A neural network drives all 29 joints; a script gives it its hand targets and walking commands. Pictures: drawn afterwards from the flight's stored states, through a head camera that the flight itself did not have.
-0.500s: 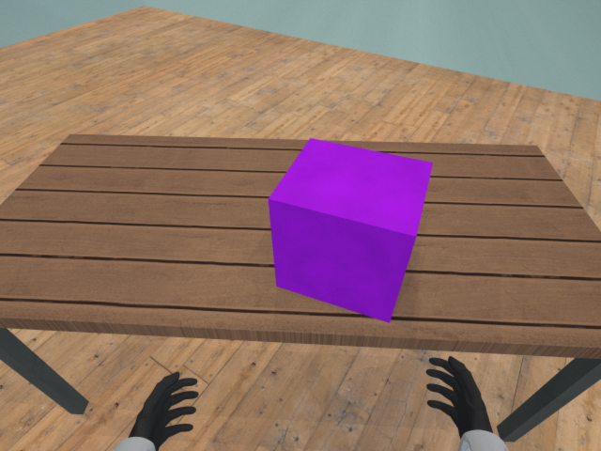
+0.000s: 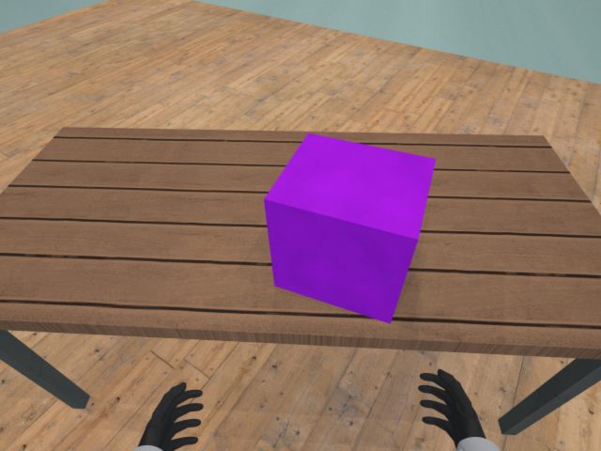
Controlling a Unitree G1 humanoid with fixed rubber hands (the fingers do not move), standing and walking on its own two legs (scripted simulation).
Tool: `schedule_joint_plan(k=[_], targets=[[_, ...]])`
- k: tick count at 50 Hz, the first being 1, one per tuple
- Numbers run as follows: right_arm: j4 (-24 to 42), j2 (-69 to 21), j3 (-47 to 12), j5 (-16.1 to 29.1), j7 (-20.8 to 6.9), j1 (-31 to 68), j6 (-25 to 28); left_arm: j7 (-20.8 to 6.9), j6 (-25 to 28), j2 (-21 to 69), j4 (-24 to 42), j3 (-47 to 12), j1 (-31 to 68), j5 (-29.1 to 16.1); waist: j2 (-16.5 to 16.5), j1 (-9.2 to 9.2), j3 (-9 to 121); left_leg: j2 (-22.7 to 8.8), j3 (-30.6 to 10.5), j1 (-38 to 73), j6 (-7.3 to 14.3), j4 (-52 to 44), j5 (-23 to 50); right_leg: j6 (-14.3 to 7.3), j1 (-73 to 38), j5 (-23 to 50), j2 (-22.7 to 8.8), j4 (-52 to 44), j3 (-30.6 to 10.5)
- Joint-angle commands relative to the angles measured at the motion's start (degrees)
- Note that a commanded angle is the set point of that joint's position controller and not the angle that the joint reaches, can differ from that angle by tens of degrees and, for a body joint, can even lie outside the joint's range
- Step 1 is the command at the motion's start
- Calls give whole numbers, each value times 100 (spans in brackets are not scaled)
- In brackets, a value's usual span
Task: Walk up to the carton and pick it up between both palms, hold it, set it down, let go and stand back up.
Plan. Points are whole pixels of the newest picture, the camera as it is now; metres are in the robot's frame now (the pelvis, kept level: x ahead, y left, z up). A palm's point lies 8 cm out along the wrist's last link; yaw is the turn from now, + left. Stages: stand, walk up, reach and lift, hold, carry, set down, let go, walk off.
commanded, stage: let go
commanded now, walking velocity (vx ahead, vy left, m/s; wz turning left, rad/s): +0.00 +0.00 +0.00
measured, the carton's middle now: (348, 227) +0.48 -0.07 -0.01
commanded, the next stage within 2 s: stand in 0.42 s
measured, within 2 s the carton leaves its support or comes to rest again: neither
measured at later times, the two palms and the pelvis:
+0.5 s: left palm out of the picture +0.14 +0.21 -0.08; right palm (467, 440) +0.15 -0.20 -0.08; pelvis +0.00 +0.00 +0.00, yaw +0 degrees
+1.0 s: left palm out of the picture +0.14 +0.26 -0.07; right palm (523, 444) +0.15 -0.27 -0.08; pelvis +0.01 -0.01 +0.00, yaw +0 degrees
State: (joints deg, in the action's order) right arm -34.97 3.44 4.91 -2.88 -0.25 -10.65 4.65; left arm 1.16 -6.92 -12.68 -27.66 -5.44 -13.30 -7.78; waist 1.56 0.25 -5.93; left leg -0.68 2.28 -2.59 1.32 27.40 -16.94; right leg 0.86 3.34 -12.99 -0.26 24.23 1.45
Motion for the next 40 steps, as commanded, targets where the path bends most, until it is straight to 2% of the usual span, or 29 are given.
schedule_joint_plan(k=[1, 10, 22, 23, 24, 26, 28, 31, 35, 40], targets=[[-133, 1280, 117, -18, -157, 706, 449, 27, 88, -483, 264, 785, 684, 695, 140, -84, 392, -73, 156, -228, -562, -706, 1955, -339, 160, 670, 294, -398, 59], [-328, 1309, 90, 27, -197, 672, 527, 38, 23, -434, 254, 852, 674, 803, 109, -109, 367, -48, 186, -262, -537, -742, 1890, -322, 87, 716, 276, -398, 96], [-236, 1334, 64, -8, -180, 536, 549, 36, -50, -367, 213, 830, 647, 881, 117, -108, 340, -51, 204, -327, -507, -830, 1626, -325, -43, 659, 287, -391, 131], [-274, 2493, 353, -29, -3, 117, 204, 88, 312, -1595, 132, 1173, 228, 1062, 102, -92, 290, -429, -338, -949, -336, -742, 1385, -313, 483, 903, -577, 6, -400], [-279, 2469, 366, -18, 51, 183, 54, 94, 440, -1669, 43, 1153, 282, 1057, -30, -53, 140, -466, -354, -974, -239, -887, 698, -272, 747, 496, -577, -63, -437], [-229, 2403, 336, -31, 67, 258, -70, 66, 582, -1473, -26, 1067, 299, 1047, -76, -80, 71, -502, -528, -1240, -96, -1083, -168, -263, 792, 140, -532, -57, -428], [-234, 2329, 287, -29, 26, 334, -90, 11, 735, -1369, -116, 985, 251, 1070, -92, -132, 260, -493, -587, -1340, -13, -1153, -550, -255, 664, 46, -516, -59, -455], [-272, 2298, 257, 22, -28, 350, -80, -53, 882, -1391, -191, 909, 329, 1076, -147, -100, 773, -468, -572, -1017, 23, -896, 39, -291, 603, 314, -564, -16, -477], [-340, 2399, 257, 103, -81, 277, -131, -96, 967, -1613, -364, 868, 339, 1068, -229, -51, 1378, -465, -489, -535, 16, -435, 1250, -342, 488, 1300, -688, 102, -486], [-437, 2564, 250, 131, -91, 215, -223, -98, 977, -1857, -552, 829, 325, 1047, -215, -27, 1303, -492, -468, -447, 22, -398, 1618, -352, 532, 1709, -726, 103, -489]])
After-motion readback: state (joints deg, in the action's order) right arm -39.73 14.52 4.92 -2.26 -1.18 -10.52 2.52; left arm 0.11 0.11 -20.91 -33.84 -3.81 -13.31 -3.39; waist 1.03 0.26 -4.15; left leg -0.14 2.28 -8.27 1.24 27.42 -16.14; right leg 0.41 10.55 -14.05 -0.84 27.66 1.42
